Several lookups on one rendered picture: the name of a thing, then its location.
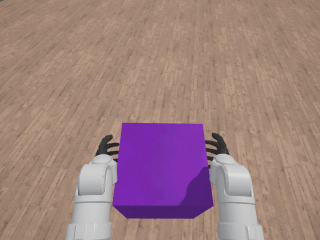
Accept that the left robot hand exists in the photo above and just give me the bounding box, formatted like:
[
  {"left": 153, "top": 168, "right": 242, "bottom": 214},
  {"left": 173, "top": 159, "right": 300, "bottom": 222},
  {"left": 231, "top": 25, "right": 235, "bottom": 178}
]
[{"left": 95, "top": 134, "right": 120, "bottom": 162}]

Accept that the right robot forearm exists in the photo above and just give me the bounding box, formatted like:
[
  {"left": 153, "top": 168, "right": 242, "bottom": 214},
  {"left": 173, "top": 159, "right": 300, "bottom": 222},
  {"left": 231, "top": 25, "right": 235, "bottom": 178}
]
[{"left": 209, "top": 153, "right": 264, "bottom": 240}]

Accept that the right robot hand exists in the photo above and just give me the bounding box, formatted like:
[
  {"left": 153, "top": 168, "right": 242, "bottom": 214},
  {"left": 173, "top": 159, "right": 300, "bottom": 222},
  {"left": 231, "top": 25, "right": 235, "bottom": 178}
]
[{"left": 205, "top": 132, "right": 230, "bottom": 169}]

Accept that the left robot forearm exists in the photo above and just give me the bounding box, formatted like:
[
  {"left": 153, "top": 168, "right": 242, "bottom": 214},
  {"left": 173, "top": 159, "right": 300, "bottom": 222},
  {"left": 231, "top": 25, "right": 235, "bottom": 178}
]
[{"left": 65, "top": 154, "right": 118, "bottom": 240}]

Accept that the carton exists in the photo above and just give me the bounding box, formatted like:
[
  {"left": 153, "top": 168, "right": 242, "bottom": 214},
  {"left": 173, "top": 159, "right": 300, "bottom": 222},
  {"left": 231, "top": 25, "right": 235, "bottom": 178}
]
[{"left": 112, "top": 123, "right": 214, "bottom": 219}]

